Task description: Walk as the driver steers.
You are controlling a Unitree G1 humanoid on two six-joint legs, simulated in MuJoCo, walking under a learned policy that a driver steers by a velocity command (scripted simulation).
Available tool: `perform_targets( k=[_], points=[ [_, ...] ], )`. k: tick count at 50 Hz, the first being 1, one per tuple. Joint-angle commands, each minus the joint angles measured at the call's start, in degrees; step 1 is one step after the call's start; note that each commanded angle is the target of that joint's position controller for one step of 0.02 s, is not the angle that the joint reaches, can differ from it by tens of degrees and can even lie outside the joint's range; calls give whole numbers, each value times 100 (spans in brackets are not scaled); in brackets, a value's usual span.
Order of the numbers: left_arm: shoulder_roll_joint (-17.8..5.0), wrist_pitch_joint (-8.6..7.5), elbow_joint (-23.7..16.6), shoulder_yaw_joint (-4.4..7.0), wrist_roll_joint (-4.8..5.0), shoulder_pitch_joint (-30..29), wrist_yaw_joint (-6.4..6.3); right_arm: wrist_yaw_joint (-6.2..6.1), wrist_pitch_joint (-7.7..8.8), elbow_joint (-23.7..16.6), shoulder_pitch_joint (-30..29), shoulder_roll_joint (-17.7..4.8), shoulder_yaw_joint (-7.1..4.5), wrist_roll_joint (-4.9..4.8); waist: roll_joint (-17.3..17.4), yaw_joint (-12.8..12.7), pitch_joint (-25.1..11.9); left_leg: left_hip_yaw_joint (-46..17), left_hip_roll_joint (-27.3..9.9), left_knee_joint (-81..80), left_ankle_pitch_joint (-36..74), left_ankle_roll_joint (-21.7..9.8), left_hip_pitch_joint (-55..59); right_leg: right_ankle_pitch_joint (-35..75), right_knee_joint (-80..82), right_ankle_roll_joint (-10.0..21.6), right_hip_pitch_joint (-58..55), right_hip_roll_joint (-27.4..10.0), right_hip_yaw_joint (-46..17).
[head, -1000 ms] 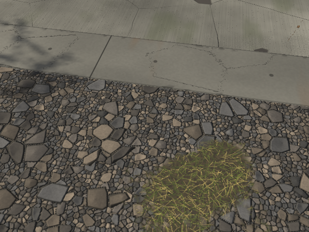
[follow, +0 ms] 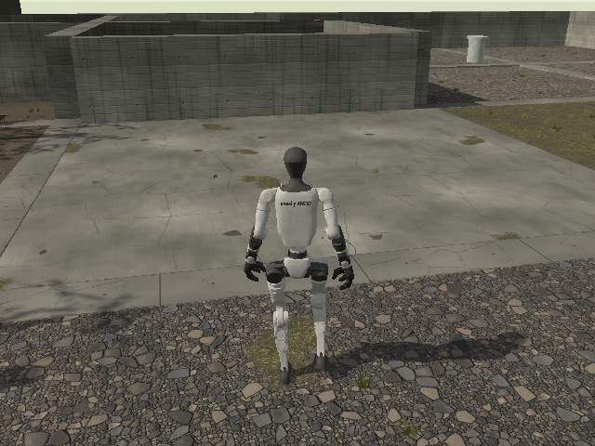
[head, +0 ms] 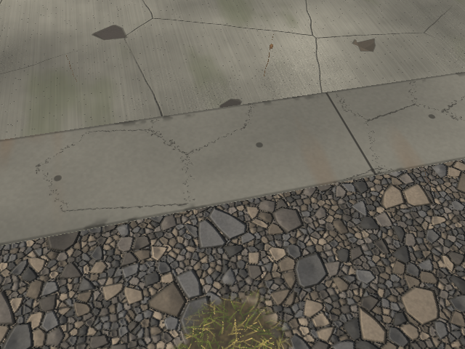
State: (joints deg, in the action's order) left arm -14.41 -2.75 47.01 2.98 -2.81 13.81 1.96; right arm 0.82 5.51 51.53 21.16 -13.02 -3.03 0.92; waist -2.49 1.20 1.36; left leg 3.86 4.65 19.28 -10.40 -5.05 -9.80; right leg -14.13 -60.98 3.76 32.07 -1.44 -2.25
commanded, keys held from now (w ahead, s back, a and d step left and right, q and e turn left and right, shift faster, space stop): w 0.44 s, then w+q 0.56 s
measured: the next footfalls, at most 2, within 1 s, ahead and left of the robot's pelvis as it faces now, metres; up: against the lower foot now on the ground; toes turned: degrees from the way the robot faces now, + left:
right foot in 0.28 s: +0.32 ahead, -0.12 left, +0.00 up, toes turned -3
left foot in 0.84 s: +0.60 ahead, +0.08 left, +0.00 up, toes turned +15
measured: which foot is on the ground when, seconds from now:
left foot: down 0.00-0.30, up 0.32-0.82, down 0.84-1.00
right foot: up 0.00-0.26, down 0.28-0.86, up 0.88-1.00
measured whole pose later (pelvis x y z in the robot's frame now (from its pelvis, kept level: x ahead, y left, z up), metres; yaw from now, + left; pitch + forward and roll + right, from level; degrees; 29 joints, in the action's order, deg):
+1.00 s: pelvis +0.53 +0.02 -0.01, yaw +16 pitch +0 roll +0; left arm -12.8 -4.8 51.0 2.1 -1.8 14.0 0.0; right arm 0.6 2.0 51.6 13.8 -14.5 -4.2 0.5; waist -0.7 -0.3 3.5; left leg 2.6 7.5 25.7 -10.4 -8.1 -15.6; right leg -18.5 -68.5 0.8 25.5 -3.9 0.3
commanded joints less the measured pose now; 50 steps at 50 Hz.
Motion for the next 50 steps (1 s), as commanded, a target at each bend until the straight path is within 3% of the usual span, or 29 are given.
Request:
perform_targets(
  k=[1,5,10,12,13,14,15,16,17,18,19,21,24,28,33,37,39,41,42,43,44,45,46,47,49,50],
  points=[
    [-95,-8,-357,-48,0,-183,52,16,122,-189,114,-462,-47,-35,544,-143,207,-1309,-1551,-1255,1065,-782,51,602,594,-126,570,-331,138],
    [28,-33,-592,-164,80,-1142,77,5,99,7,552,-541,-35,-68,595,106,261,-847,-1347,-1174,1733,-572,204,1339,1916,-198,253,-226,480],
    [-81,-66,-751,-159,122,-1765,27,-72,25,256,965,-653,-19,-4,637,250,331,-897,-1648,-756,2482,-557,1040,989,2674,-44,52,-35,607],
    [-150,-105,-667,-118,100,-1505,-19,-112,-15,323,910,-718,-26,8,694,67,221,-821,-1692,-230,3487,-476,1246,548,2995,127,-509,176,680],
    [-224,-141,-480,-66,78,-976,-60,-122,-38,358,878,-763,-32,-7,674,-176,-45,-713,-1613,413,4142,-400,1244,494,3282,245,-1223,363,754],
    [-402,-204,-163,23,22,-72,-121,-125,-53,363,836,-737,-15,-30,529,-554,-543,-494,-1403,1425,4068,-281,848,645,3499,431,-2450,356,675],
    [-835,-255,41,150,-111,1010,-200,-123,-38,151,678,-588,43,-69,126,-985,-1258,-294,-1180,2981,2377,-164,-298,115,3553,767,-3954,-812,-569],
    [-1308,-212,122,281,-120,1303,-210,-93,-45,24,1268,7,157,-246,-1187,-729,-1888,98,-199,5023,-1644,84,-2301,-125,4055,1545,-5304,-2394,-3213],
    [-951,-139,135,240,130,1125,-170,-133,-78,122,924,-658,-24,-64,-287,-749,-1505,-552,-384,5441,-1755,6,-2825,-164,4342,1472,-4858,-2173,-3435],
    [-694,-143,119,160,182,596,-146,-101,-53,-44,445,-610,-42,-46,-166,-505,-732,-633,-624,5325,-1212,-26,-2952,189,4470,1305,-4129,-1905,-2529],
    [-448,-186,112,108,171,286,-116,-72,-35,-81,206,-491,-14,-33,11,-361,-375,-627,-793,5036,-870,-5,-2769,779,4673,1155,-3469,-1639,-1951],
    [-190,-250,219,39,189,131,-142,-7,-167,-14,245,-351,-11,93,-83,-43,-120,-580,-973,4592,-681,112,-2286,1235,4959,858,-2704,-1181,-1188],
    [-264,-373,448,56,216,457,-161,90,-321,10,174,-198,-12,111,-46,78,-32,-508,-948,4393,-426,221,-2291,1731,5231,854,-2501,-1101,-655],
    [-279,-409,664,40,180,841,-181,126,-369,-267,-761,-220,-20,63,-39,-64,326,-618,-948,3749,465,264,-2951,1824,5499,688,-2551,-1002,-14],
    [-319,-436,829,-3,188,1136,-241,173,-332,-576,-1734,-111,89,55,-57,-271,462,-163,-838,2374,1293,173,-2732,2405,5501,502,-2839,-985,657],
    [-431,-366,1035,4,148,1452,-346,194,-313,-798,-2173,-160,99,84,-60,-360,541,184,-696,1740,752,-92,-2696,3297,5041,446,-3688,-1216,938],
    [-556,-320,1056,25,134,1368,-394,165,-310,-767,-1947,-222,56,98,-176,-197,330,437,-391,1583,192,-312,-2193,4925,4342,377,-3951,-1262,1146],
    [-722,-226,1043,72,115,1286,-412,126,-280,-497,-1017,-414,-62,117,-271,195,-247,589,31,1350,-249,-590,-1095,5913,2785,318,-3934,-1256,1332],
    [-767,-192,965,79,139,1209,-405,93,-241,-223,-138,-649,-185,177,-123,592,-725,271,-4,998,-145,-822,192,5135,1496,197,-3227,-1151,1428],
    [-502,-221,677,10,236,1219,-353,4,-244,-138,610,-1274,-387,241,649,814,-1417,-1660,-1386,831,-672,-1370,1856,2852,-541,-20,-1528,-783,1543],
    [-328,-285,368,12,270,1147,-250,5,-304,-216,380,-1553,-458,87,1594,476,-1830,-4691,-2575,-110,-220,-2141,2848,-1618,-2231,-249,416,511,805],
    [-609,-343,232,66,178,481,-218,-10,-365,-176,227,-1427,-435,-39,685,525,-1246,-4023,-2318,-250,-159,-1922,2537,-1127,-2242,-163,1092,70,-13],
    [-531,-418,117,34,233,236,-191,-41,-368,-194,-114,-1168,-376,-58,423,352,-605,-3305,-2205,-372,208,-1713,1740,-577,-1824,-156,1091,-178,14],
    [-481,-426,158,36,217,265,-201,-44,-355,-216,-367,-900,-310,-42,42,80,-192,-2826,-1930,-510,787,-1443,994,-357,-1259,-180,755,-356,28],
    [-352,-207,160,17,29,414,-193,-70,-277,-250,-608,-685,-229,-87,122,-251,-78,-2165,-1462,-644,1434,-1202,209,-329,-665,-349,108,-494,9],
    [-312,-103,135,18,-10,430,-174,-64,-216,-243,-543,-708,-225,-104,190,-290,-110,-2053,-1362,-660,1698,-1203,87,-335,-513,-422,7,-471,62]
  ],
)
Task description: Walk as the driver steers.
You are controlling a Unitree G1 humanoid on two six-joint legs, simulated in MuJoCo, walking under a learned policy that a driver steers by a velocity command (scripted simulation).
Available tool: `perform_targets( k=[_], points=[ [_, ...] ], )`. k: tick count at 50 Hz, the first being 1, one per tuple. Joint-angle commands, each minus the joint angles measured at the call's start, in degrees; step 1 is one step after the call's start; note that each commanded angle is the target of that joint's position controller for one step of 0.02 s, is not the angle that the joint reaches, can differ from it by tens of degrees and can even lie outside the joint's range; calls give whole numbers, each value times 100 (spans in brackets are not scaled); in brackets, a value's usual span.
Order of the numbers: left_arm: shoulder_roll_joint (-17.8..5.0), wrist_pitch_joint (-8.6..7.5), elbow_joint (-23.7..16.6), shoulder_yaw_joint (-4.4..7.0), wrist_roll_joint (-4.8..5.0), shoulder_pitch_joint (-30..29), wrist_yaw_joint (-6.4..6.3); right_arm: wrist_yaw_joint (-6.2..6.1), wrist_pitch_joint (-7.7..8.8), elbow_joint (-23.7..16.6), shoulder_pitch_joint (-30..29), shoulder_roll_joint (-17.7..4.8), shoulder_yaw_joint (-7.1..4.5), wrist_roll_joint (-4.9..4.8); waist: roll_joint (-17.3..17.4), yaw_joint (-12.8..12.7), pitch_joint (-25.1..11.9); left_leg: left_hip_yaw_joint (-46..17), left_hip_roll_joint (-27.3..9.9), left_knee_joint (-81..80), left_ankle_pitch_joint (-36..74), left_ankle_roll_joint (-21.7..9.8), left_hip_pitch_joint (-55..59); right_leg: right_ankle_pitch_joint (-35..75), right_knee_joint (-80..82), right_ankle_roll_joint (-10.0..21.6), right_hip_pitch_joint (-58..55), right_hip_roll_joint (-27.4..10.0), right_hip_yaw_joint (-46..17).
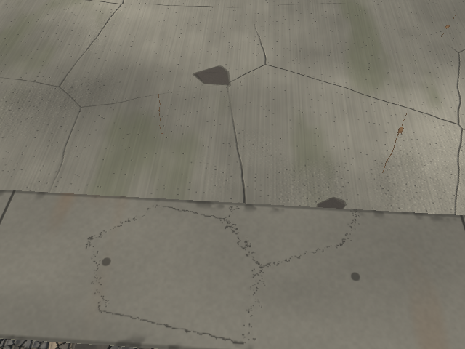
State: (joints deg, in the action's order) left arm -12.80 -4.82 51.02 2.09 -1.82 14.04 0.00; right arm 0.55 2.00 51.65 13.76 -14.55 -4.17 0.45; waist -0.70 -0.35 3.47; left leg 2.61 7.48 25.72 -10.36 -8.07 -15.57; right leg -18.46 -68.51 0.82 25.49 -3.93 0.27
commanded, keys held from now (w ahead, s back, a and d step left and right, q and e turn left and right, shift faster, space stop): w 0.84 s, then w+e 0.16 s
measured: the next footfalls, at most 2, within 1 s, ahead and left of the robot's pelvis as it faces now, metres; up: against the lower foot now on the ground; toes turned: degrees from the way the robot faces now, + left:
right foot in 0.40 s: +0.40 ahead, -0.11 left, +0.00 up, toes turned +3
left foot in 0.94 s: +0.66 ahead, +0.11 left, +0.00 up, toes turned +8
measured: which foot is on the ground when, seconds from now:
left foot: down 0.00-0.42, up 0.44-0.92, down 0.94-1.00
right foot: up 0.00-0.38, down 0.40-0.94, up 0.96-1.00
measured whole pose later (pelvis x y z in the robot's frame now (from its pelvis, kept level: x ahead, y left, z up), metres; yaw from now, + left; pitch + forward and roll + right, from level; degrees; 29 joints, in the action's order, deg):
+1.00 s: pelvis +0.55 +0.02 -0.01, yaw +3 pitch +1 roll -1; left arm -12.1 -3.8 58.5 2.0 -0.1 24.6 -0.2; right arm 0.4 4.8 47.4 3.2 -12.4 -1.6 2.5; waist -0.7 -3.3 3.1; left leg 5.5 -0.1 31.4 -9.1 -4.5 -23.1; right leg -25.4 -52.2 4.3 9.3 1.6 0.0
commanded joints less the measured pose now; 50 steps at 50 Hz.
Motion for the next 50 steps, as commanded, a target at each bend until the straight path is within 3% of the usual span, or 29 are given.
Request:
perform_targets(
  k=[1,3,8,14,16,17,18,19,20,21,22,23,24,25,26,29,31,35,38,41,44,45,46,47,48,49,50],
  points=[
    [-426,180,-282,100,-116,405,45,-32,185,-219,285,-607,-116,-64,47,-170,-330,-1762,-1566,-1351,1871,-887,604,190,421,-183,677,-221,-115],
    [-403,245,-414,92,-105,59,79,-32,227,-149,514,-689,-123,-58,170,-97,-204,-1566,-1454,-1513,1941,-781,524,653,902,-267,864,-259,4],
    [-419,252,-737,64,-37,-998,140,-37,242,50,1177,-602,-55,-53,379,314,-67,-1382,-1347,-1539,2410,-288,1150,1825,2219,-226,1276,-204,123],
    [-438,181,-1076,-6,27,-1948,186,-138,249,225,1618,-634,10,55,432,602,136,-1446,-1611,-1343,2879,-302,2083,1832,3267,21,1365,88,262],
    [-513,136,-1110,9,40,-1842,185,-183,257,254,1525,-719,7,88,471,442,159,-1446,-1771,-1151,3415,-290,2248,1483,3549,203,1041,193,242],
    [-562,112,-1026,33,48,-1519,162,-198,269,239,1367,-759,7,92,493,246,70,-1347,-1762,-901,4061,-207,2188,1255,3729,315,526,324,272],
    [-655,91,-871,81,58,-1035,113,-197,284,243,1275,-817,-1,103,541,40,-166,-1284,-1724,-430,4845,-131,2135,1011,3818,423,-157,529,339],
    [-761,51,-604,146,59,-211,47,-170,288,263,1202,-842,2,105,415,-328,-585,-1129,-1551,481,5122,-49,2016,1088,4138,563,-1121,676,403],
    [-980,-2,-370,231,-36,741,-34,-143,315,203,1159,-759,38,65,206,-736,-1157,-994,-1350,1731,4060,26,1169,1050,4215,795,-2569,122,-149],
    [-1637,-5,-317,400,-190,1434,-78,-89,332,59,1735,-225,155,-155,-938,-627,-2083,-552,-532,3935,1278,309,-615,488,4313,1504,-4355,-1551,-2626],
    [-1417,83,-233,383,-33,1239,10,-110,312,156,1815,-544,75,-87,-1038,-505,-2129,-663,-48,4893,-1904,285,-1573,442,5114,1830,-4308,-2035,-4208],
    [-1074,110,-316,303,100,615,45,-112,283,79,1331,-704,25,50,-406,-266,-1071,-868,-479,5053,-1423,237,-1925,-22,5249,1690,-3377,-1770,-3435],
    [-739,91,-373,221,113,183,71,-64,299,-15,949,-594,59,82,-60,-170,-546,-830,-709,4748,-1006,242,-1891,130,5469,1555,-2604,-1535,-2721],
    [-574,59,-331,166,85,51,70,-27,271,-55,793,-477,72,89,-58,-37,-228,-756,-902,4415,-829,249,-1751,488,5663,1366,-2090,-1243,-2161],
    [-464,25,-228,121,96,65,52,11,206,-73,802,-422,82,163,-202,103,-115,-706,-1028,4146,-738,309,-1527,844,5795,1211,-1721,-1010,-1751],
    [-537,-103,18,129,129,393,63,99,77,-40,838,-225,131,199,-295,232,-163,-474,-1127,3814,-498,470,-1420,1712,5999,1211,-1531,-799,-1171],
    [-639,-130,131,153,140,574,70,124,48,-198,362,-219,148,189,-258,190,-22,-337,-1272,3417,-113,580,-1808,1780,6197,1234,-1581,-736,-938],
    [-610,-114,312,131,160,927,77,145,57,-523,-665,-133,219,139,-252,-32,141,-78,-1316,2094,719,729,-2016,2253,6271,1089,-1782,-491,-506],
    [-665,-116,444,133,147,1230,54,145,71,-668,-1211,-78,273,100,-290,-209,137,75,-1180,1315,1061,710,-1807,2597,6174,1016,-2072,-515,-374],
    [-700,-83,568,131,98,1439,7,119,93,-797,-1561,-159,262,95,-318,-286,178,76,-1092,918,868,592,-1806,2977,5948,1020,-2616,-747,-435],
    [-779,-39,636,147,58,1364,-52,77,166,-805,-1390,-277,202,109,-331,-92,117,52,-906,535,241,390,-1281,3940,5361,936,-2915,-899,-555],
    [-833,-25,630,158,60,1261,-60,42,210,-653,-900,-353,154,123,-325,135,-110,93,-738,311,75,306,-625,4569,4811,866,-2873,-829,-534],
    [-801,-11,615,140,86,1172,-47,-15,285,-342,19,-497,76,172,-108,527,-608,89,-686,-60,283,166,595,4587,3788,755,-2530,-564,-347],
    [-617,-32,430,75,151,1098,-25,-101,353,-145,1064,-929,-49,315,360,892,-1365,-988,-1747,-140,-122,-109,2151,3102,2255,637,-1447,-253,-151],
    [75,-14,337,-69,366,1841,-15,-105,311,-109,1367,-1513,-201,363,1643,617,-2115,-3422,-3409,-609,-469,-786,3684,-806,287,387,558,711,337],
    [-688,57,469,129,186,1549,-73,-74,228,-169,1077,-1127,-150,162,727,623,-1813,-3734,-3273,-953,-977,-732,3075,-1049,-258,470,982,513,-249],
    [-689,62,353,174,160,1105,-41,-61,230,-248,474,-752,-37,123,476,391,-949,-2812,-3000,-1129,-958,-530,2259,-503,-213,506,1069,239,-372]
  ],
)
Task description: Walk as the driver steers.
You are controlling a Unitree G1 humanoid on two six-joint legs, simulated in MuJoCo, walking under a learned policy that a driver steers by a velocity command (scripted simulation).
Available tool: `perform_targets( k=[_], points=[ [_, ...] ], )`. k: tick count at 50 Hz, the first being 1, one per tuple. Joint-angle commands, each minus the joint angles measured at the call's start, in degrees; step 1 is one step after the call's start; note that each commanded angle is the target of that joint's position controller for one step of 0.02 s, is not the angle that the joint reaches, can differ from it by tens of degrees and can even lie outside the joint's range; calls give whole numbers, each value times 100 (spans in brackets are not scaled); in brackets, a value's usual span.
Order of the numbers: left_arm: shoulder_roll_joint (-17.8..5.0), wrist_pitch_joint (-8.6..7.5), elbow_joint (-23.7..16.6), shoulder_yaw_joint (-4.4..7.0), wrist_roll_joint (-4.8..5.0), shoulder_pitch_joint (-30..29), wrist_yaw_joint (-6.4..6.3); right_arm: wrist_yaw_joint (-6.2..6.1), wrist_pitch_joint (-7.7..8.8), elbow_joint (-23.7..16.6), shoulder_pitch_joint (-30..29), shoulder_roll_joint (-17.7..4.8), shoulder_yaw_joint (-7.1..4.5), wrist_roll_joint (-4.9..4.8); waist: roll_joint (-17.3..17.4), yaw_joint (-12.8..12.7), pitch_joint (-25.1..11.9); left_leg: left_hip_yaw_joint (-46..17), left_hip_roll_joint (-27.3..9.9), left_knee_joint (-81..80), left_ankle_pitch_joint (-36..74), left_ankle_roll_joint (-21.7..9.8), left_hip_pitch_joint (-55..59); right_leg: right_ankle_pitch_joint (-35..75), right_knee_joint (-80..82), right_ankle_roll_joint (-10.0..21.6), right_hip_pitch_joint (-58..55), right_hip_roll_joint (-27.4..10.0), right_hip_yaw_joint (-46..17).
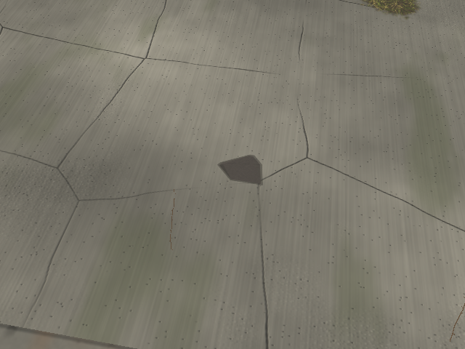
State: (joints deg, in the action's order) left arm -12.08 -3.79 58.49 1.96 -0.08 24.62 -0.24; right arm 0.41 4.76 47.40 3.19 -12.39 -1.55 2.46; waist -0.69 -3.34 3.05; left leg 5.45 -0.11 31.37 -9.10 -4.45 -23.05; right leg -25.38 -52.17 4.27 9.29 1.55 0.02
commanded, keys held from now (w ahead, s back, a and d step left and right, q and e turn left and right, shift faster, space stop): w+e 0.40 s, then w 0.42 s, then w+q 0.18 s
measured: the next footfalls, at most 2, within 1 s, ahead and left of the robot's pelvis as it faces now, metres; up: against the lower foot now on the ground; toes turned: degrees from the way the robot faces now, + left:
right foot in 0.48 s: +0.37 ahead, -0.13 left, +0.00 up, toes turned -21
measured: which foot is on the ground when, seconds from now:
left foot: down 0.00-0.50, up 0.52-1.00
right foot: up 0.00-0.46, down 0.48-1.00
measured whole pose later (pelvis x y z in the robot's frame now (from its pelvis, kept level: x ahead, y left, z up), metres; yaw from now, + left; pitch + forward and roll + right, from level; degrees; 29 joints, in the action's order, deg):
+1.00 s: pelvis +0.51 -0.11 +0.00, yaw -16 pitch +0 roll -1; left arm -12.1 -5.0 60.0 1.9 -1.6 24.3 -1.2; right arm 1.7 1.9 49.2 4.2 -11.8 -2.0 1.2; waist 1.0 -2.4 3.0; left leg 5.4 -1.3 34.2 -4.7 -5.4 -31.2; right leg -20.3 -9.2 4.5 -10.6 5.3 4.9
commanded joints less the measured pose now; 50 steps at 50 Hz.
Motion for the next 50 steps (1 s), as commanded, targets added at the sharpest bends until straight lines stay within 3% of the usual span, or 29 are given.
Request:
perform_targets(
  k=[1,3,6,10,13,18,21,23,24,25,26,27,28,29,30,32,35,41,46,48,50],
  points=[
    [-597,-39,-427,164,-12,-167,19,-27,-6,150,1202,-686,-231,-80,386,572,-490,-2425,-1986,-1947,-618,-724,2341,579,-1619,140,2538,-502,-329],
    [-461,109,-400,184,-136,-170,100,-73,69,239,1086,-455,-167,-117,561,319,-171,-1471,-1568,-2183,31,-389,1663,865,-1336,49,2187,-671,-279],
    [-286,273,-501,194,-157,-355,195,-93,207,387,1368,-505,-185,-185,493,192,-137,-826,-1494,-2309,812,-357,1601,1218,-1296,-41,2342,-696,-175],
    [-258,332,-811,187,-160,-1136,275,-116,226,544,1720,-501,-191,-156,466,260,94,-192,-1412,-2423,1159,-356,1756,1996,-798,-132,3021,-788,-56],
    [-186,305,-1056,121,-155,-1763,328,-132,215,622,1841,-514,-180,-147,442,348,249,252,-1305,-2390,1526,-310,1807,2508,242,-144,2931,-704,179],
    [-224,289,-1408,63,-196,-2515,388,-202,138,816,2280,-701,-223,-129,443,535,360,676,-1542,-2101,2413,-273,2556,2300,1320,135,2690,-519,682],
    [-338,287,-1393,122,-225,-2277,347,-247,37,866,2281,-858,-260,-108,597,352,120,927,-1613,-1213,4569,-221,2936,1480,1563,457,2021,-89,950],
    [-516,232,-1093,238,-255,-1305,280,-232,-61,887,2272,-984,-286,-94,648,-38,-413,968,-1602,295,5150,-227,2845,1076,1922,732,871,316,946],
    [-727,169,-788,352,-317,-405,216,-204,-91,823,2190,-943,-263,-122,376,-459,-871,1043,-1473,1585,4197,-105,2103,1314,2428,926,-461,240,610],
    [-1332,133,-696,516,-387,166,112,-138,-76,570,2337,-435,-141,-225,-595,-500,-1566,1038,-1025,3568,964,112,251,871,2574,1419,-2220,-1398,-1533],
    [-1655,191,-694,567,-192,178,99,-48,-42,378,2361,-472,-178,-277,-1085,-275,-1986,179,117,5057,-2237,326,-1208,1221,3628,2070,-2817,-2498,-4232],
    [-1477,239,-697,529,-80,-193,52,-43,-16,241,1553,-770,-250,-220,-158,-273,-1188,-488,-315,5013,-1595,263,-1772,1453,3692,1765,-2288,-2220,-3155],
    [-1190,208,-714,448,-63,-573,30,-21,61,189,1367,-659,-212,-277,-97,-99,-597,-516,-494,4633,-1126,210,-1684,1944,3782,1542,-1476,-2014,-2404],
    [-895,156,-712,366,-77,-854,37,-27,63,321,1495,-587,-211,-253,199,175,-283,-560,-675,4096,-890,195,-1301,2518,3914,1235,-853,-1701,-1821],
    [-706,98,-675,297,-41,-1003,22,-19,-22,398,1640,-538,-212,-128,165,381,-160,-584,-752,3751,-788,232,-951,2877,4023,1046,-457,-1448,-1363],
    [-579,-44,-583,233,-27,-911,29,33,-208,512,1853,-398,-201,-23,10,517,-232,-538,-742,3444,-668,298,-547,3319,4154,932,-212,-1207,-980],
    [-763,-138,-405,252,5,-556,30,97,-305,385,1420,-365,-218,-32,-107,487,-37,-424,-769,2950,-216,408,-997,3492,4363,880,-262,-1078,-679],
    [-690,-141,-224,168,-37,-8,25,122,-291,-1,175,-359,-184,-105,-242,147,221,-269,-666,1451,795,460,-1593,3765,4474,670,-811,-1009,-453],
    [-673,-163,-8,119,-137,312,-66,143,-247,-197,-391,-310,-109,-139,-271,1,404,-91,-346,523,854,112,-1477,4302,4470,603,-1510,-1260,16],
    [-726,-168,21,116,-159,191,-128,142,-216,-204,-271,-344,-124,-133,-277,156,374,-35,-143,267,513,-114,-1136,5229,4158,529,-1729,-1377,246],
    [-860,-171,10,136,-187,10,-179,88,-187,-33,322,-454,-189,-119,-411,456,0,164,216,211,5,-374,-353,6980,3245,418,-1890,-1430,469]
  ],
)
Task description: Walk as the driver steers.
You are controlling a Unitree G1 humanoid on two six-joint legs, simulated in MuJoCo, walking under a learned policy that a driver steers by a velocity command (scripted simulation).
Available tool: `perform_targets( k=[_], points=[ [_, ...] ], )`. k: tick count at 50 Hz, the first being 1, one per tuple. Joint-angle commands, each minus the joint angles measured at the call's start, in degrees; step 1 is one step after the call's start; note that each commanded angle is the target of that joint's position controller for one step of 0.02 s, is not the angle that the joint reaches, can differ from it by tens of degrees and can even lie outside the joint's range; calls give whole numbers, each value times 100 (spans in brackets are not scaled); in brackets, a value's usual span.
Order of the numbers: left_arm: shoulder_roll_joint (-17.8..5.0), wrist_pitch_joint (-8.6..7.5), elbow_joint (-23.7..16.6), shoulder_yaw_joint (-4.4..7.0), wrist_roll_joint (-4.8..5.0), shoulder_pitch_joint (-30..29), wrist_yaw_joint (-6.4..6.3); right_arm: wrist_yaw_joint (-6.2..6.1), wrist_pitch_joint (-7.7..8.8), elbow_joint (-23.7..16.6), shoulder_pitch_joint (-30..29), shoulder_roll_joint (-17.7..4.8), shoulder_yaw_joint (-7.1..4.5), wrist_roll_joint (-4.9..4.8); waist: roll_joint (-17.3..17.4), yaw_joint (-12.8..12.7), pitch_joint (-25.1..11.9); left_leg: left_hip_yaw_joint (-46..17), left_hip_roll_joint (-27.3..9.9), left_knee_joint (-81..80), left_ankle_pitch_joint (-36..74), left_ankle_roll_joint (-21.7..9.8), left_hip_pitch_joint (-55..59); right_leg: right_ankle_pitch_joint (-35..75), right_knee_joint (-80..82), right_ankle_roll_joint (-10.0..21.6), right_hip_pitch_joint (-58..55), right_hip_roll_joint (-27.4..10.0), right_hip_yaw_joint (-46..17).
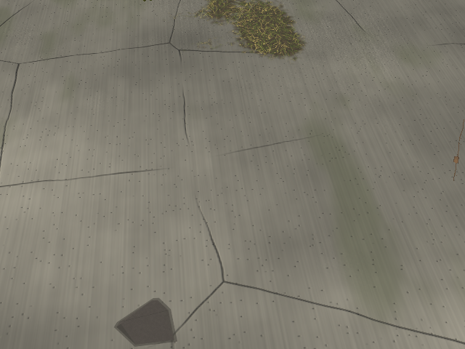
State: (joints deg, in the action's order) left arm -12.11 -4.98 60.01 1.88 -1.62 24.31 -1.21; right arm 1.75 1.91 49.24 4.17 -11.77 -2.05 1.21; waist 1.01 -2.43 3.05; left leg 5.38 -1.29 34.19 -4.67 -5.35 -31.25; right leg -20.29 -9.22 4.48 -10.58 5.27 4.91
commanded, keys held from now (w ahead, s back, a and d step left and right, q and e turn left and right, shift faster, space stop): w+q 0.36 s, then w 0.64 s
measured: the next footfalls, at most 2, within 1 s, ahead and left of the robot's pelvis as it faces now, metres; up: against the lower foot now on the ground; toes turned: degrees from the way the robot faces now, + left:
left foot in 0.04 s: +0.19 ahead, +0.08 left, +0.00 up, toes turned +5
right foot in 0.60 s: +0.53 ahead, -0.02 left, +0.00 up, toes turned +16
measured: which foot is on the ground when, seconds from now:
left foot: up 0.00-0.02, down 0.04-0.60, up 0.62-1.00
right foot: down 0.00-0.06, up 0.08-0.58, down 0.60-1.00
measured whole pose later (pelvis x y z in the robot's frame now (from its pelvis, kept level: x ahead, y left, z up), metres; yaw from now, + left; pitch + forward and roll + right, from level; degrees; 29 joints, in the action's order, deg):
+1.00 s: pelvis +0.54 +0.06 +0.02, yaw +17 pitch +1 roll -1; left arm -12.0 -5.1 56.1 1.8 -0.4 25.4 0.7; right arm 2.2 1.8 47.3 4.9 -13.7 -1.3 1.8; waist 2.7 -3.1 1.8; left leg 1.0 -4.9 40.5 -3.5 -0.9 -35.0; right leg -12.6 -10.4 4.1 -1.1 4.8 2.4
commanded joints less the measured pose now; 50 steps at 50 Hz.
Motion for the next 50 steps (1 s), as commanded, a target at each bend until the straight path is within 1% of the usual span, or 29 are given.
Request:
perform_targets(
  k=[1,2,3,4,5,6,7,9,11,13,15,18,23,25,27,28,29,30,31,32,33,34,35,36,38,40,44,47,50],
  points=[
    [-919,-18,-156,161,-55,-13,-89,-76,128,-10,856,-623,-205,20,-568,619,-351,244,541,-204,-624,-411,1064,6873,-1955,349,90,-1769,79],
    [-987,14,-214,170,-17,-122,-83,-102,170,266,1714,-749,-288,77,-446,1019,-772,104,561,-628,-409,-582,2167,6314,-3202,242,594,-1636,247],
    [-863,-8,-431,118,28,-132,-63,-155,168,425,2573,-1258,-444,171,123,1275,-1378,-1438,-598,-726,-705,-974,3525,4273,-5075,118,1837,-1328,425],
    [-510,-71,-607,101,183,230,83,-139,80,367,2356,-1608,-546,55,1585,769,-1791,-4779,-1920,-1640,-715,-1981,4859,-699,-7181,-177,4199,120,76],
    [-856,-105,-715,145,28,-229,101,-70,52,296,1784,-1513,-529,-117,537,664,-1385,-4575,-1764,-1862,-928,-1897,4533,-464,-7408,-52,4886,-333,-854],
    [-848,-173,-886,142,59,-715,133,-77,47,203,1425,-1216,-455,-113,137,616,-760,-3778,-1648,-1922,-745,-1730,3807,12,-7163,-55,5023,-614,-868],
    [-781,-206,-927,135,74,-818,136,-83,56,246,1293,-890,-370,-71,-338,399,-273,-3240,-1412,-2093,-173,-1473,3032,281,-6646,-91,4805,-825,-822],
    [-622,-21,-1000,103,-66,-789,140,-148,126,282,1171,-701,-283,-92,-254,95,-154,-2502,-897,-2198,550,-1150,2263,368,-5971,-277,4223,-1025,-825],
    [-538,152,-1083,85,-121,-789,160,-156,216,316,1353,-861,-309,-129,-76,47,-215,-2226,-710,-2248,955,-1143,2045,370,-5577,-455,4114,-1031,-701],
    [-539,228,-1260,77,-118,-1143,175,-161,231,312,1517,-1035,-353,-135,2,108,-123,-2121,-575,-2378,842,-1115,1917,665,-5081,-620,4313,-1059,-585],
    [-583,254,-1495,82,-100,-1723,182,-158,207,306,1744,-1043,-358,-137,73,293,24,-2168,-492,-2465,737,-997,2012,1131,-4470,-749,4654,-1084,-526],
    [-590,262,-1737,69,-66,-2307,206,-158,169,296,2091,-1042,-369,-134,184,557,-21,-2246,-424,-2331,971,-782,2473,1731,-3769,-806,4920,-1003,-541],
    [-519,198,-2016,-17,-36,-2982,273,-230,171,371,2524,-926,-311,-70,294,849,-15,-2173,-494,-2080,1723,-660,3260,2042,-2840,-644,4947,-827,-403],
    [-555,147,-2120,-31,-13,-3120,288,-270,184,384,2573,-971,-304,-27,337,867,15,-2229,-640,-1936,2086,-643,3500,1921,-2515,-499,4775,-740,-374],
    [-685,94,-2082,4,0,-2767,274,-310,210,339,2353,-1090,-317,-10,400,608,-16,-2223,-758,-1700,2623,-500,3496,1613,-2130,-284,4119,-639,-403],
    [-800,67,-1958,56,7,-2339,238,-309,230,311,2212,-1167,-328,-9,431,404,-165,-2152,-732,-1351,3340,-401,3428,1357,-1995,-168,3493,-480,-353],
    [-923,27,-1730,123,19,-1628,181,-282,246,316,2136,-1213,-331,-4,332,90,-507,-2002,-571,-584,3868,-311,3386,1291,-1738,-40,2661,-317,-272],
    [-1104,-35,-1527,197,-34,-797,105,-242,276,287,2083,-1151,-305,-34,111,-298,-1014,-1779,-321,493,3336,-210,2848,1390,-1596,158,1431,-664,-583],
    [-1580,-53,-1481,301,-173,26,21,-207,312,82,2296,-753,-200,-151,-665,-437,-1854,-1426,144,2197,1324,-51,1658,629,-1537,553,-52,-2068,-2356],
    [-1859,44,-1317,417,-147,33,87,-204,272,186,2999,-621,-195,-232,-1767,-79,-2073,-1019,956,3561,-2593,84,248,683,-850,1225,-625,-3017,-4611],
    [-1287,103,-1397,313,20,-429,143,-239,219,244,2577,-1000,-243,-17,-682,50,-1200,-1289,511,3881,-2192,-3,-233,-26,-675,1079,118,-2726,-4398],
    [-924,94,-1468,228,67,-888,169,-187,229,143,2053,-932,-230,15,-259,106,-535,-1264,317,3689,-1687,18,-233,159,-542,961,923,-2462,-3472],
    [-757,69,-1457,178,25,-1086,179,-150,228,62,1804,-825,-199,12,-190,195,-289,-1196,138,3420,-1423,37,-138,683,-378,812,1359,-2169,-2874],
    [-698,36,-1372,149,31,-1034,160,-111,184,28,1713,-807,-199,66,-370,265,-181,-1120,27,3220,-1348,83,-39,1207,-284,725,1604,-1963,-2438],
    [-671,-51,-1184,128,73,-819,164,-47,92,54,1801,-692,-162,114,-603,380,-266,-981,-47,2980,-1253,193,191,1915,-158,676,1775,-1751,-1970],
    [-745,-116,-1036,149,121,-577,177,-7,46,0,1602,-635,-137,128,-565,401,-237,-821,-145,2791,-1099,283,-49,2254,-21,750,1727,-1712,-1713],
    [-758,-95,-829,148,134,-195,177,42,33,-344,544,-561,-58,110,-495,216,50,-508,-382,1859,-350,469,-661,2507,268,743,1594,-1541,-1285],
    [-791,-89,-697,148,138,56,179,60,58,-539,-88,-428,38,67,-516,64,92,-296,-315,872,181,498,-411,2944,231,631,1539,-1417,-979],
    [-856,-74,-566,155,111,308,156,38,76,-666,-529,-454,75,34,-529,-64,125,-185,-187,237,349,411,-200,3227,106,600,1221,-1530,-922]
  ],
)
Velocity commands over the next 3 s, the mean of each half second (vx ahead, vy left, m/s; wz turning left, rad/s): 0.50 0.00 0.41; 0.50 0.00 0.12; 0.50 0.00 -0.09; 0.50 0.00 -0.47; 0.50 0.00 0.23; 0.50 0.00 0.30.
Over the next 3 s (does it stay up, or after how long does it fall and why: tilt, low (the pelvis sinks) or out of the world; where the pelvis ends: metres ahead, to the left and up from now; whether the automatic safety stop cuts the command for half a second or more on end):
stays up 1.62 0.23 0.02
